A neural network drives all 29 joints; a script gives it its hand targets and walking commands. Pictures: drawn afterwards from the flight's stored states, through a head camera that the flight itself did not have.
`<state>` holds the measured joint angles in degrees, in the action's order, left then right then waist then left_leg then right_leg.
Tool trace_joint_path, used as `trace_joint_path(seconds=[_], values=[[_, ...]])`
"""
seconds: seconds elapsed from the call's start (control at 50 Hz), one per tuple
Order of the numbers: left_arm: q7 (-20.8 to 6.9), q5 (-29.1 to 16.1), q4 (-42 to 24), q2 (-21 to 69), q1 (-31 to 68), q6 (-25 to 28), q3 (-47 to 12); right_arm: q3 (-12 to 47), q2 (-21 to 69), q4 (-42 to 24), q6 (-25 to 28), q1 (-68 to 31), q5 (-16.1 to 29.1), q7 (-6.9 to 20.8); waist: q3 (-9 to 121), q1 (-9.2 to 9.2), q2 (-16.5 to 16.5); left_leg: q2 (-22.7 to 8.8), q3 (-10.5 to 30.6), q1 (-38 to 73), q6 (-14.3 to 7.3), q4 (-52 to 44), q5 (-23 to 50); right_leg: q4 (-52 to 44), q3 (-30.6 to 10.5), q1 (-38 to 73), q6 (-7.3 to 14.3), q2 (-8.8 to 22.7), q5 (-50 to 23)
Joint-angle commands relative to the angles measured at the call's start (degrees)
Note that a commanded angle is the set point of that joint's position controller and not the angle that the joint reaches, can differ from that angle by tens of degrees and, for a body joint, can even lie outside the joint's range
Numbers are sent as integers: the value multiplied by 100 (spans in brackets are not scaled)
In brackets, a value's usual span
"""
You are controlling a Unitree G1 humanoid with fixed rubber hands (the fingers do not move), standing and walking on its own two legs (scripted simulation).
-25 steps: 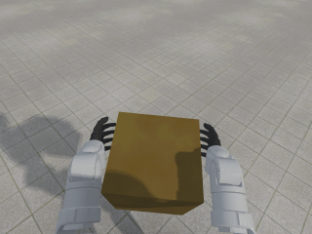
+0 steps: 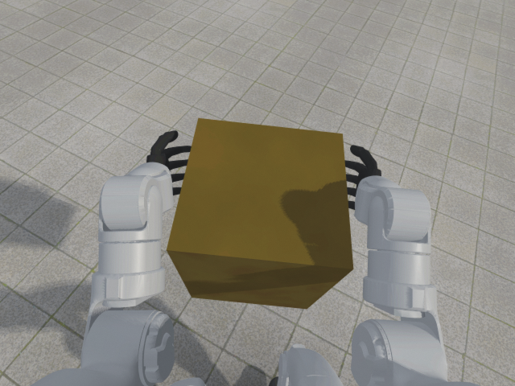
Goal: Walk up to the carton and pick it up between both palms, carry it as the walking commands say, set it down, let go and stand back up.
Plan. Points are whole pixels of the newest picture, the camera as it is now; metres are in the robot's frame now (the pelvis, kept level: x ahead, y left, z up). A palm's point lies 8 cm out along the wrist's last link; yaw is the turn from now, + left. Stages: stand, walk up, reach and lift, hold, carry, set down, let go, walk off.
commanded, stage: carry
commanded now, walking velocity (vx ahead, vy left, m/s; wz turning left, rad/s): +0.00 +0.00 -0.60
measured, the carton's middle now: (258, 224) +0.34 +0.01 +0.02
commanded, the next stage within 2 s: none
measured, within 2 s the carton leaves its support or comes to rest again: neither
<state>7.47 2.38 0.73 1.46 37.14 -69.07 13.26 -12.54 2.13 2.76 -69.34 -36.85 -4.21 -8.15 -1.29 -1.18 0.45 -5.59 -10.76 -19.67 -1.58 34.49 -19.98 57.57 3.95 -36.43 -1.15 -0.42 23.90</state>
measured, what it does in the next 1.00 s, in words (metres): steps on the spot, turning right: right foot, then left foot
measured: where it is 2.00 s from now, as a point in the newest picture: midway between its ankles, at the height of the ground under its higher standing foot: outside the picture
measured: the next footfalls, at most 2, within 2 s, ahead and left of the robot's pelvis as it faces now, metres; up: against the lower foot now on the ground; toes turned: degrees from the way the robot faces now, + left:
right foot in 0.16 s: +0.06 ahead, -0.14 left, +0.00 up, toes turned -12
left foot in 0.40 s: +0.07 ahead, +0.08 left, +0.00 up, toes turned -7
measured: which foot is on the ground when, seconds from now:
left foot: down 0.00-0.16, up 0.18-0.38, down 0.40-0.68, up 0.70-0.98, down 1.00-1.00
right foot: up 0.00-0.14, down 0.16-0.42, up 0.44-0.66, down 0.68-1.00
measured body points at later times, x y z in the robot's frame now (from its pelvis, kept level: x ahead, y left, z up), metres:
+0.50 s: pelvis -0.01 -0.01 -0.01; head +0.07 -0.01 +0.43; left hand +0.39 +0.02 +0.06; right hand +0.30 -0.27 +0.07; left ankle +0.03 +0.09 -0.73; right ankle -0.01 -0.12 -0.70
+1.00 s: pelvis -0.07 +0.00 -0.01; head -0.02 -0.02 +0.43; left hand +0.31 -0.12 +0.08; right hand +0.13 -0.36 +0.09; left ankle +0.00 +0.08 -0.73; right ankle -0.06 -0.13 -0.73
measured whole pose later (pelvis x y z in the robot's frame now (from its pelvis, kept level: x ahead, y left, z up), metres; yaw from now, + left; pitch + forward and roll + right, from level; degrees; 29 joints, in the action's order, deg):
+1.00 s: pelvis -0.07 +0.00 -0.01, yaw -35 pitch +5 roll +0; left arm 8.1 6.6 -1.0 5.4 34.8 -67.3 12.3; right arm -11.2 -2.1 5.2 -68.2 -37.5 -1.1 -6.2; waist -1.0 3.2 1.3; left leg -2.9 -5.5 -25.3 5.0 41.2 -24.0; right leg 36.5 -0.6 -30.2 1.9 -2.6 11.0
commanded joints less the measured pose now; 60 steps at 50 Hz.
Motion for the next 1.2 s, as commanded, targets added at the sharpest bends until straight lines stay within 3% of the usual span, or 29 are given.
trace_joint_path(seconds=[0.0,0.08,0.12,0.14,0.16,0.18,0.22,0.38,0.4,0.42,0.44,0.46,0.5,0.56,0.62,0.66,0.68,0.7,0.72,0.76,0.84,0.94,0.98,1.0,1.02,1.04,1.08,1.12,1.18], values=[[-1291,-2582,-289,6438,4026,56,-4169,3604,5671,-1056,211,-4152,2312,1378,2721,256,-1203,-1358,657,2567,-451,-101,4871,-341,176,-356,-74,75,-125],[-1327,-2579,-145,6451,3779,103,-4164,3752,5574,-1095,253,-3982,2245,1349,2815,268,-1365,-1351,89,2215,-204,458,4776,-1831,653,682,10,-176,-435],[-1345,-2535,-32,6384,3784,130,-4139,3823,5479,-1014,257,-4121,2287,1338,2998,166,-885,-1176,-81,1395,231,1319,4360,-3111,425,2071,93,-31,-1687],[-1350,-2450,50,6361,3601,127,-4067,3828,5454,-962,226,-4129,2317,1345,3314,74,-232,-986,74,249,511,2005,2703,-2847,-565,3253,381,719,-3864],[-1340,-2284,122,6264,3403,174,-3990,3876,5644,-923,189,-3847,2283,1382,3663,101,1522,-126,107,-1307,836,2783,-530,-2207,-2347,4392,1210,1892,-7597],[-1332,-2207,201,6275,3145,157,-3874,3848,5720,-765,188,-3716,2226,1404,3815,67,1536,-69,535,-1862,855,3027,-1870,-2022,-2148,4958,1342,1860,-8495],[-1292,-2104,-142,6371,3441,264,-3875,4124,5954,-1070,302,-4372,2606,1504,3655,13,954,-71,810,-2147,831,2676,-1643,-2100,-1948,4930,1266,1765,-7575],[-1003,-1892,-856,5987,3485,323,-4118,4134,6012,-929,363,-4106,2838,1585,3644,173,673,245,500,208,633,-27,205,-2097,-1221,3153,819,1012,-5004],[-1013,-1890,-759,5987,3439,313,-4121,4088,6005,-818,359,-4019,2785,1611,3615,218,346,-186,756,1182,488,-618,1148,-1782,-972,2280,588,801,-3800],[-1044,-1978,-785,6010,3655,282,-4151,3966,5851,-652,410,-3992,2669,1624,3580,239,-1428,-1542,2085,2034,-90,-681,3256,-845,-316,761,222,113,-1266],[-1091,-2058,-797,6129,3688,240,-4267,3926,5906,-623,423,-3777,2575,1604,3411,233,-2123,-2299,2611,2436,-764,-674,4627,-15,1,-105,128,-94,1063],[-1129,-2153,-830,6228,3710,236,-4345,3973,5948,-836,423,-3756,2570,1583,3287,232,-1565,-2301,2392,2667,-953,-486,5276,288,-219,-377,186,78,1176],[-1242,-2482,-702,6303,4117,242,-4509,3950,5803,-1005,463,-4041,2419,1494,3033,247,-928,-2046,1594,2596,-723,-357,4982,-86,-130,-306,101,295,674],[-1329,-2630,-464,6329,4017,222,-4529,3931,5570,-1170,456,-4124,2305,1399,2960,248,-1253,-1642,566,2168,-366,-184,4482,-931,291,569,-59,31,259],[-1389,-2593,-14,6283,3763,174,-4333,3878,5456,-942,400,-4050,2242,1355,2935,204,-1273,-1559,91,1948,-50,280,4222,-2395,602,1365,-50,-119,-495],[-1444,-2460,325,6264,3528,125,-4125,3800,5415,-665,321,-3986,2220,1364,2999,111,-446,-1322,65,683,477,1078,2766,-3277,-238,2853,57,561,-2330],[-1458,-2344,432,6192,3358,146,-4047,3794,5533,-624,272,-3835,2184,1395,3313,85,1176,-629,-48,-790,896,1873,475,-2616,-1896,3828,707,1788,-6123],[-1465,-2265,652,6209,3206,139,-3894,3750,5647,-437,245,-3751,2100,1419,3352,90,1800,-180,186,-1633,945,2335,-1892,-2374,-2200,4380,1141,1939,-7615],[-1460,-2169,680,6317,2938,122,-3819,3803,5799,-401,240,-3619,2113,1452,3346,59,1361,-163,457,-1939,946,2587,-1868,-2247,-1948,4628,1174,1815,-7871],[-1389,-2186,203,6401,3552,221,-3875,4088,6031,-751,335,-4450,2571,1553,3143,31,908,-142,650,-2061,887,2610,-1398,-2349,-1719,4388,1096,1663,-6966],[-1192,-2032,-365,6236,3619,282,-3872,4205,6145,-922,345,-4629,2886,1589,3140,40,876,29,674,-1445,842,2192,-862,-2744,-1448,3563,1110,1405,-4804],[-1072,-1869,-532,6016,3452,231,-3906,4074,6113,-679,272,-4236,2883,1604,3263,44,925,301,585,-560,689,916,-662,-2804,-1676,3130,999,1266,-3767],[-1062,-1880,-554,6007,3493,207,-3968,4011,6150,-611,258,-4071,2840,1630,3259,170,749,212,497,694,566,-542,228,-2529,-1394,2301,708,937,-3172],[-1074,-1945,-546,5994,3640,201,-4003,3949,6053,-561,279,-4137,2805,1633,3220,190,-23,-535,1233,1607,315,-1039,525,-2054,-1049,1208,389,575,-1952],[-1114,-2105,-577,6047,3967,169,-4033,3826,5953,-417,350,-4143,2666,1607,2960,180,-1993,-2051,2753,1741,-373,-1378,1734,-750,-183,-40,102,-167,284],[-1141,-2153,-557,6194,3890,147,-4147,3835,6053,-526,329,-3950,2620,1570,2861,149,-1717,-2509,2819,1850,-834,-1202,2792,270,-271,-383,145,78,984],[-1242,-2465,-562,6303,4269,179,-4350,3782,5932,-761,380,-4157,2511,1498,2776,171,-711,-2089,1857,1865,-687,-907,3188,516,-352,-260,101,336,563],[-1311,-2598,-441,6346,4221,173,-4415,3768,5739,-1031,407,-4258,2392,1419,2727,178,-917,-1741,1006,1845,-442,-746,3188,133,-43,-9,-64,278,294],[-1351,-2725,-189,6320,4053,115,-4386,3697,5529,-1070,350,-4148,2258,1346,2872,201,-1332,-1583,406,1792,-343,-471,3444,-768,342,680,-157,57,292]])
